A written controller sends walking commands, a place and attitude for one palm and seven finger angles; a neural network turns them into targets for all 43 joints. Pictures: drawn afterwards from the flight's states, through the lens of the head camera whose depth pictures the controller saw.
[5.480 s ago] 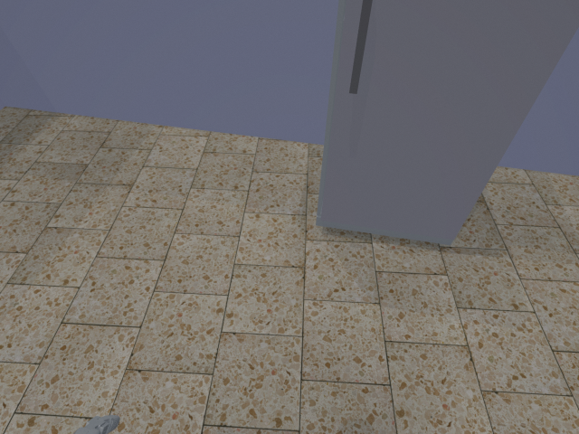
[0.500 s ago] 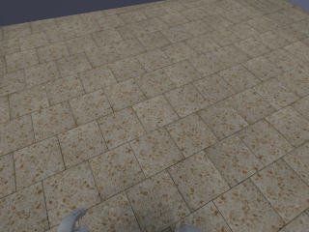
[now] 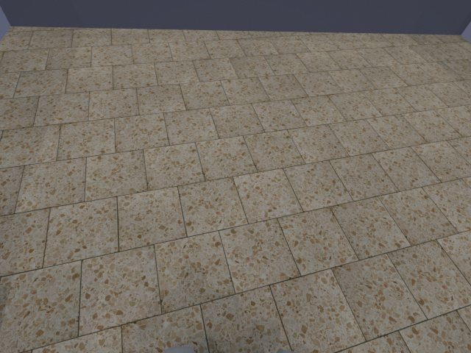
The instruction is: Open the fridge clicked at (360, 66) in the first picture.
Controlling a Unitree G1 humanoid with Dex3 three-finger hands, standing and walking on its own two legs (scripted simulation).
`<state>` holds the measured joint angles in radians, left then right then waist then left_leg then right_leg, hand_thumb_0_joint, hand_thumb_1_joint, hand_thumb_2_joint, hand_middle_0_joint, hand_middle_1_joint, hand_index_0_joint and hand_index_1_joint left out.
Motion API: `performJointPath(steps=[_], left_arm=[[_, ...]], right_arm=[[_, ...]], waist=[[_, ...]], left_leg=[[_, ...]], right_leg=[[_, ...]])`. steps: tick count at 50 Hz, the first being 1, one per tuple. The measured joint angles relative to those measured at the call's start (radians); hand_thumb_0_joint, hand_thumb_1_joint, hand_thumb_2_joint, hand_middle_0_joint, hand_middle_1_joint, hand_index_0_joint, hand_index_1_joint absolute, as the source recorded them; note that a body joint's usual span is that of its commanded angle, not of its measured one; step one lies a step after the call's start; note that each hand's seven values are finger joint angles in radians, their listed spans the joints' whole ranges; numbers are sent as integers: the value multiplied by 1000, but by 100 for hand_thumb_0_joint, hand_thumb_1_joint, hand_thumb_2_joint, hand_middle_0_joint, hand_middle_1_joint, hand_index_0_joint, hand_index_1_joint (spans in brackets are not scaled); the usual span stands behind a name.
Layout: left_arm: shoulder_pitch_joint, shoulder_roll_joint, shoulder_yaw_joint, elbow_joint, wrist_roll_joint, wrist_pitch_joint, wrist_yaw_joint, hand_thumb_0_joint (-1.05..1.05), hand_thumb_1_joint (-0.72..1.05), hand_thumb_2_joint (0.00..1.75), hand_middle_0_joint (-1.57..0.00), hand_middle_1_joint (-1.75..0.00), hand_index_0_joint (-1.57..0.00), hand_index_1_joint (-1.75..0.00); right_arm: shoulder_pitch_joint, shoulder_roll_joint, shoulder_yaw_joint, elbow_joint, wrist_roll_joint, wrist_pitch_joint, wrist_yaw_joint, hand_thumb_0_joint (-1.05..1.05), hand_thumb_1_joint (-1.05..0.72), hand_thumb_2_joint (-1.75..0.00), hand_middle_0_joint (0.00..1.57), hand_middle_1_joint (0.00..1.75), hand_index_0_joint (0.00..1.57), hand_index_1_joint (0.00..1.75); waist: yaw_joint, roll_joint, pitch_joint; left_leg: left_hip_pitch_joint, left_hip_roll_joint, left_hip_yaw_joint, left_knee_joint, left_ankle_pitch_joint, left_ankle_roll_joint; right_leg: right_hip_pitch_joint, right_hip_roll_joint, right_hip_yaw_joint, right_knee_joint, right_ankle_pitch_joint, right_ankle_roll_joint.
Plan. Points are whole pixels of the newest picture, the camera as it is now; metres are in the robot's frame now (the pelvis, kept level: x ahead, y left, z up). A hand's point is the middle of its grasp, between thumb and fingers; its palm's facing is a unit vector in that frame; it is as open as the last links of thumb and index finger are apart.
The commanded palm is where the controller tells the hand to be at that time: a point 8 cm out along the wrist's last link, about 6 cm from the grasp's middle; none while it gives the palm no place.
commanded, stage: turn to face it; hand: left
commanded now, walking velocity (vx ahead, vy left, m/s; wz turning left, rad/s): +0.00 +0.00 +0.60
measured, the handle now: out of the picture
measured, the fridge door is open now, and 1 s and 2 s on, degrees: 0 0 0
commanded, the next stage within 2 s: none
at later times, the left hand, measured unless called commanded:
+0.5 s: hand out of the picture +0.01 +0.17 -0.14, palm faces +0.30 -0.91 -0.28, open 7.4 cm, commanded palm none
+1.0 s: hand out of the picture -0.16 +0.18 -0.17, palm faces +0.59 -0.76 -0.25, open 7.4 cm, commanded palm none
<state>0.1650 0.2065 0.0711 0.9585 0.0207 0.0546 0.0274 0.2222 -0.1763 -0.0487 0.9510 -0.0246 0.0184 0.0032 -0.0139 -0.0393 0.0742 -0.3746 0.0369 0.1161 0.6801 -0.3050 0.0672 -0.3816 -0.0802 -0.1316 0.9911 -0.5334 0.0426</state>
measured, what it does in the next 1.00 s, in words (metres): steps on the spot, turning left: right foot, then left foot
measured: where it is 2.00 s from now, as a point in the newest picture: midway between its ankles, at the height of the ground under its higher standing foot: outside the picture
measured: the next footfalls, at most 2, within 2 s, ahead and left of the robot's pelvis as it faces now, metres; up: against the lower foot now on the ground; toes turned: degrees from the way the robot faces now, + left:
right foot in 0.46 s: +0.02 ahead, -0.17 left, +0.00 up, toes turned +14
left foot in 0.88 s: -0.09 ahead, +0.08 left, +0.00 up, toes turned +39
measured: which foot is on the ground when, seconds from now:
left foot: down 0.00-0.46, up 0.48-0.86, down 0.88-1.00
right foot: up 0.00-0.44, down 0.46-0.90, up 0.92-1.00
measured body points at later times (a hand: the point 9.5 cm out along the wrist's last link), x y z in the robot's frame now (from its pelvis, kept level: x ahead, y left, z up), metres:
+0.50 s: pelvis -0.04 -0.06 +0.01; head +0.00 -0.07 +0.46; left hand -0.01 +0.21 -0.11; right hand +0.10 -0.29 -0.14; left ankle +0.02 +0.08 -0.70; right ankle -0.02 -0.18 -0.72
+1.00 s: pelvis -0.06 -0.02 +0.01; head -0.04 +0.03 +0.45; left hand -0.19 +0.22 -0.15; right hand +0.18 -0.17 -0.11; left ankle -0.12 +0.06 -0.72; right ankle -0.01 -0.18 -0.65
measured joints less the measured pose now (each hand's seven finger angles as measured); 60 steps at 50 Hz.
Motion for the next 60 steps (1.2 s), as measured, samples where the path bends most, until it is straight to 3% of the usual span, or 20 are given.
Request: performJointPath(steps=[3,8,17,22,23,25,26,29,31,37,42,44,45,47,51,55,60], left_arm=[[7,23,14,9,4,8,-8,0,91,90,-20,-30,-20,-30],[22,48,23,3,2,6,-12,1,91,90,-20,-30,-20,-30],[-13,38,12,-30,-4,10,-9,1,91,90,-20,-30,-20,-30],[-11,5,-7,-68,-11,-9,-12,1,91,90,-20,-30,-20,-30],[-1,0,-9,-75,-6,-18,-12,1,90,90,-20,-30,-20,-30],[16,-19,-23,-74,1,-17,-6,0,90,90,-20,-30,-20,-30],[27,-27,-27,-71,1,-15,-4,0,90,90,-20,-30,-20,-30],[58,-36,-32,-58,0,-17,-2,1,90,90,-20,-30,-20,-30],[67,-36,-36,-52,0,-24,-3,1,90,90,-20,-30,-20,-30],[79,-38,-45,-54,8,-42,-8,1,90,90,-20,-30,-20,-30],[88,-14,-37,-47,13,-34,-14,1,90,90,-21,-30,-20,-30],[98,3,-29,-43,8,-28,-16,1,90,90,-21,-30,-20,-30],[100,16,-22,-39,4,-22,-17,1,90,90,-21,-30,-20,-30],[87,43,-12,-28,0,1,-14,1,90,90,-21,-30,-20,-30],[52,68,4,-19,-1,22,-12,1,90,90,-20,-30,-20,-30],[13,72,6,-49,-2,10,-20,1,91,90,-20,-30,-20,-30],[-28,60,1,-80,-3,4,-19,1,91,90,-20,-30,-20,-30]], right_arm=[[-1,-7,1,-13,0,-5,-9,0,-92,-90,20,29,20,30],[3,-16,1,-16,6,-3,-9,0,-91,-90,20,29,20,30],[0,-32,-14,-21,2,19,6,0,-91,-90,20,30,20,30],[-4,-57,-34,-30,0,44,13,0,-91,-90,20,30,20,30],[-3,-62,-41,-33,3,50,13,0,-91,-90,20,29,20,30],[-5,-78,-54,-27,1,61,11,0,-91,-90,20,29,20,30],[-3,-85,-58,-26,-2,65,13,0,-91,-90,20,29,20,30],[0,-95,-60,-29,-3,65,23,0,-91,-90,20,29,20,30],[3,-98,-58,-31,-1,59,26,0,-91,-90,20,29,20,30],[-14,-96,-46,-9,4,75,28,0,-91,-90,20,29,19,30],[-63,-82,-26,-18,11,64,29,0,-91,-90,20,29,19,30],[-76,-80,-20,-36,11,49,31,0,-91,-90,20,29,19,30],[-85,-77,-19,-43,10,36,31,0,-91,-90,20,29,19,30],[-105,-63,-12,-54,14,15,27,0,-91,-90,20,29,19,30],[-100,-47,-1,-66,10,-1,9,0,-91,-90,20,29,20,30],[-80,-44,4,-57,8,5,4,0,-91,-90,20,29,20,30],[-52,-43,0,-48,4,14,7,0,-91,-90,20,30,20,30]], waist=[[0,13,9],[5,33,0],[-18,59,-21],[-22,79,-38],[-16,79,-45],[-10,97,-46],[-9,100,-49],[-10,92,-49],[-16,83,-39],[1,61,-7],[30,30,19],[34,19,18],[35,7,18],[40,-16,33],[30,-3,31],[23,11,20],[5,25,2]], left_leg=[[12,-17,-24,-85,59,3],[33,-40,-67,-200,138,8],[6,-75,-174,-228,198,-16],[-36,-107,-233,-210,223,-51],[-64,-117,-237,-162,162,-64],[-139,-122,-222,44,-19,-87],[-172,-121,-205,156,-50,-92],[-219,-88,-153,397,-40,-113],[-214,-58,-135,457,-24,-128],[-119,7,-100,347,-74,-150],[1,13,-43,101,-102,-133],[66,3,-22,-45,-17,-119],[76,-10,-22,-78,-10,-86],[59,-26,-29,-45,-28,-46],[81,-26,-74,-95,-1,-34],[106,-43,-118,-164,45,-29],[111,-69,-167,-193,68,-32]], right_leg=[[-81,7,63,141,80,13],[-106,-2,122,121,159,37],[-12,27,136,-112,106,40],[115,63,113,-392,150,5],[137,60,108,-459,184,-23],[141,53,81,-456,217,-46],[152,44,67,-466,222,-47],[187,18,40,-511,241,-43],[204,2,14,-524,246,-44],[211,-47,-67,-499,224,-33],[183,-95,-120,-430,188,-4],[159,-117,-140,-372,158,15],[128,-134,-131,-311,141,23],[44,-120,-37,-119,16,37],[-76,-58,51,120,30,49],[-115,-36,94,116,117,57],[-85,-10,120,-13,124,62]])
